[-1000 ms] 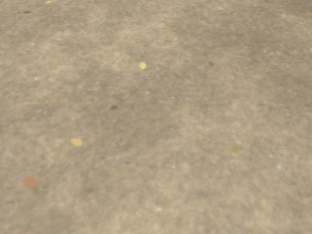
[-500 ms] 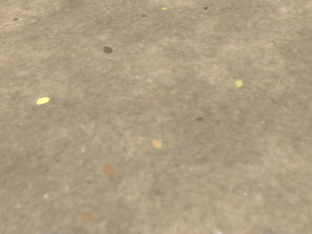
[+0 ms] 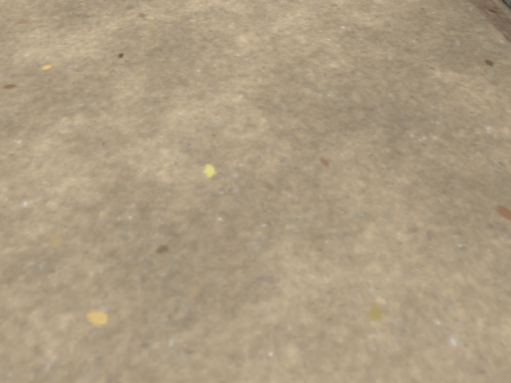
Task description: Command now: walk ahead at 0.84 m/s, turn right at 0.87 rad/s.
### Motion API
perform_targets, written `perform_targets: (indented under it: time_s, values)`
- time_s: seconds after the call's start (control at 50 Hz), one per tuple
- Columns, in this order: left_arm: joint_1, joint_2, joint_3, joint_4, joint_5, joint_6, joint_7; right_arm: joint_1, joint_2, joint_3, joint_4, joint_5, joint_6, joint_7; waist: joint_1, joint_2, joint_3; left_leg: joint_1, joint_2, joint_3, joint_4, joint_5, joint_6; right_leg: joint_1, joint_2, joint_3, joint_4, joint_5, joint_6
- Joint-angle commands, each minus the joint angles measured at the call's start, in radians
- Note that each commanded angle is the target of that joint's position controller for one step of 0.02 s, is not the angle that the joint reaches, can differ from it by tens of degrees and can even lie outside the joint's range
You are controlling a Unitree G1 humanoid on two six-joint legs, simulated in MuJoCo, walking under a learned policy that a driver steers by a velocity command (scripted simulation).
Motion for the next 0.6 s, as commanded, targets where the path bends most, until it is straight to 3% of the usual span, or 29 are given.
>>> perform_targets:
  time_s: [0.02, 0.06, 0.1, 0.12, 0.14, 0.16, 0.18, 0.2, 0.22, 0.24, 0.26, 0.28, 0.3, 0.32, 0.34, 0.4, 0.44, 0.48, 0.52, 0.56, 0.58, 0.6]
  values:
    - [-0.256, 0.02, -0.02, -0.146, 0.003, -0.022, -0.02, 0.039, -0.085, -0.013, -0.008, -0.001, -0.023, 0.0, -0.037, 0.116, 0.242, -0.078, 0.227, -0.038, -0.142, 0.267, 0.065, -0.165, -0.019, -0.09, -0.124, 0.035, -0.022]
    - [-0.303, -0.004, -0.04, -0.167, 0.0, -0.025, -0.027, 0.065, -0.095, -0.013, 0.019, -0.003, -0.025, -0.006, -0.038, 0.111, 0.246, -0.054, 0.228, 0.041, -0.121, 0.539, 0.041, -0.081, -0.003, -0.173, -0.243, 0.008, -0.062]
    - [-0.266, -0.016, -0.051, -0.163, -0.005, -0.023, -0.016, 0.062, -0.123, -0.015, 0.031, -0.003, -0.023, -0.018, 0.013, 0.137, 0.171, -0.047, 0.232, 0.117, 0.012, 1.211, 0.017, 0.143, 0.083, -0.266, -0.345, -0.04, -0.121]
    - [-0.193, 0.004, -0.045, -0.146, -0.005, -0.023, -0.007, 0.066, -0.156, -0.023, 0.038, -0.003, -0.013, -0.027, 0.068, 0.173, 0.106, -0.022, 0.255, 0.122, 0.141, 1.466, 0.013, 0.249, 0.126, -0.277, -0.357, -0.086, -0.143]
    - [-0.039, 0.039, -0.029, -0.107, -0.007, -0.027, 0.003, 0.043, -0.195, -0.034, 0.034, -0.007, 0.004, -0.034, 0.159, 0.2, 0.012, -0.037, 0.287, 0.115, 0.345, 1.589, 0.02, 0.415, 0.159, -0.252, -0.362, -0.152, -0.171]
    - [0.175, 0.094, -0.001, -0.045, -0.011, -0.035, 0.018, 0.007, -0.224, -0.044, 0.015, -0.004, 0.012, -0.032, 0.257, 0.213, -0.101, -0.145, 0.306, 0.091, 0.597, 1.546, 0.044, 0.683, 0.186, -0.194, -0.394, -0.198, -0.208]
    - [0.355, 0.159, 0.035, 0.025, -0.007, -0.041, 0.042, -0.025, -0.21, -0.044, 0.001, -0.004, 0.01, -0.018, 0.33, 0.152, -0.171, -0.359, 0.252, 0.086, 0.922, 1.148, 0.038, 0.98, 0.165, -0.076, -0.522, -0.194, -0.235]
    - [0.25, 0.27, 0.068, 0.016, -0.009, -0.021, 0.066, -0.031, -0.059, -0.008, -0.077, 0.009, -0.007, 0.015, 0.188, -0.176, -0.182, -0.85, 0.033, 0.054, 1.34, -0.012, -0.024, 1.255, -0.105, 0.434, -0.667, -0.424, -0.333]
    - [0.286, 0.308, 0.079, -0.019, -0.007, -0.012, 0.067, -0.127, -0.121, -0.012, -0.166, 0.017, -0.036, 0.017, 0.239, -0.062, -0.341, -0.984, -0.007, -0.179, 1.49, 0.008, -0.014, 1.314, -0.212, 0.806, -0.828, -0.477, -0.426]
    - [0.297, 0.272, 0.074, 0.012, -0.012, -0.017, 0.077, -0.224, -0.129, -0.01, -0.192, 0.014, -0.05, 0.017, 0.239, 0.03, -0.23, -1.038, 0.054, -0.233, 1.436, 0.085, -0.006, 1.228, -0.203, 0.754, -0.895, -0.418, -0.387]
    - [0.282, 0.222, 0.062, 0.04, -0.016, -0.028, 0.086, -0.192, -0.107, 0.001, -0.188, 0.014, -0.056, 0.012, 0.166, 0.087, -0.07, -0.998, 0.096, -0.219, 1.319, 0.103, -0.004, 1.024, -0.183, 0.667, -0.93, -0.309, -0.356]
    - [0.236, 0.183, 0.05, 0.041, -0.012, -0.046, 0.094, -0.187, -0.097, 0.006, -0.18, -0.004, -0.046, 0.01, 0.114, 0.129, -0.002, -0.925, 0.132, -0.221, 1.229, 0.076, -0.012, 0.86, -0.131, 0.567, -0.938, -0.224, -0.329]
    - [0.166, 0.138, 0.03, 0.034, -0.006, -0.059, 0.101, -0.114, -0.081, 0.012, -0.147, -0.022, -0.021, 0.012, 0.046, 0.149, 0.039, -0.856, 0.156, -0.212, 1.188, 0.057, -0.016, 0.739, -0.082, 0.439, -0.943, -0.173, -0.301]
    - [0.149, 0.098, 0.011, 0.028, -0.009, -0.076, 0.101, -0.056, -0.067, 0.018, -0.13, -0.029, 0.007, 0.017, 0.011, 0.109, 0.048, -0.803, 0.173, -0.205, 1.138, 0.036, -0.024, 0.641, -0.076, 0.4, -0.964, -0.138, -0.308]
    - [0.16, 0.064, -0.003, 0.043, -0.015, -0.097, 0.095, -0.065, -0.054, 0.021, -0.126, -0.032, 0.027, 0.021, 0.001, 0.104, 0.079, -0.787, 0.188, -0.186, 1.082, 0.02, -0.03, 0.568, -0.057, 0.352, -0.989, -0.091, -0.301]
    - [0.211, 0.079, -0.004, 0.084, -0.022, -0.14, 0.074, -0.264, -0.029, 0.033, -0.194, -0.004, 0.039, 0.036, 0.049, 0.045, 0.185, -0.822, 0.195, -0.106, 0.823, 0.241, -0.015, 0.493, 0.01, 0.178, -1.093, 0.118, -0.237]
    - [0.239, 0.064, -0.011, 0.099, -0.032, -0.16, 0.064, -0.331, -0.012, 0.039, -0.199, 0.018, 0.031, 0.051, 0.083, 0.05, 0.182, -0.753, 0.161, -0.054, 0.626, 0.442, 0.023, 0.528, 0.055, 0.06, -1.105, 0.351, -0.158]
    - [0.3, 0.076, -0.014, 0.131, -0.041, -0.177, 0.069, -0.385, 0.006, 0.043, -0.199, 0.034, 0.024, 0.064, 0.117, 0.044, 0.157, -0.681, 0.113, -0.013, 0.493, 0.59, 0.071, 0.627, 0.016, 0.013, -1.166, 0.548, -0.11]
    - [0.306, 0.102, -0.014, 0.148, -0.027, -0.182, 0.084, -0.372, -0.012, 0.037, -0.177, 0.044, 0.02, 0.066, 0.106, 0.004, 0.127, -0.664, 0.047, -0.006, 0.419, 0.617, 0.102, 0.792, -0.021, -0.053, -1.144, 0.803, -0.065]
    - [0.295, 0.139, -0.007, 0.149, -0.011, -0.169, 0.11, -0.339, -0.056, 0.021, -0.148, 0.035, 0.021, 0.065, 0.069, -0.053, 0.059, -0.603, -0.035, 0.018, 0.39, 0.544, 0.117, 0.938, -0.056, -0.092, -1.037, 1.119, -0.022]
    - [0.275, 0.157, -0.001, 0.146, 0.006, -0.156, 0.125, -0.266, -0.088, 0.009, -0.121, 0.034, 0.027, 0.062, 0.02, -0.083, 0.007, -0.532, -0.079, 0.029, 0.398, 0.477, 0.124, 0.984, -0.078, -0.104, -0.925, 1.271, -0.004]
    - [0.24, 0.169, 0.005, 0.137, 0.026, -0.137, 0.138, -0.104, -0.125, -0.008, -0.069, 0.034, 0.034, 0.056, -0.063, -0.096, -0.069, -0.39, -0.122, 0.034, 0.423, 0.408, 0.137, 0.984, -0.096, -0.119, -0.719, 1.392, 0.01]
Velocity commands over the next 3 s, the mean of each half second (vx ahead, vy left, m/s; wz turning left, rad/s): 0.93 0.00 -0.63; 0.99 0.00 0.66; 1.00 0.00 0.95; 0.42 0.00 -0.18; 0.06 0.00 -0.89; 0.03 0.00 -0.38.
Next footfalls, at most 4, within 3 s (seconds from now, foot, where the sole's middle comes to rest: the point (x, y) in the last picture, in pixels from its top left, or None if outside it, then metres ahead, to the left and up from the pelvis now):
0.18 right None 0.29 -0.12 -0.77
0.64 left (300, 289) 0.77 -0.17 -0.77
1.06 right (353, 187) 1.16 -0.41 -0.77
1.50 left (257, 126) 1.49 -0.10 -0.77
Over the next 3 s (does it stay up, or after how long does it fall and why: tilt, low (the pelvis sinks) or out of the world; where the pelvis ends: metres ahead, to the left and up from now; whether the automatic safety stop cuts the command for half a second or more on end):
stays up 1.76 0.05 0.01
